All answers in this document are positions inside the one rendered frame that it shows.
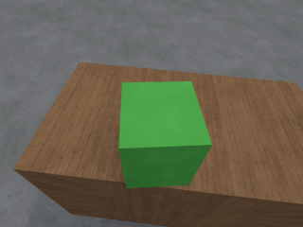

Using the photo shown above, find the carton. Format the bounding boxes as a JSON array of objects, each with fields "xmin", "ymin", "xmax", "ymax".
[{"xmin": 118, "ymin": 81, "xmax": 212, "ymax": 189}]

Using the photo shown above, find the pedestal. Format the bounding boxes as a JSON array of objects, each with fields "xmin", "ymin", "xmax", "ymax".
[{"xmin": 13, "ymin": 62, "xmax": 303, "ymax": 227}]

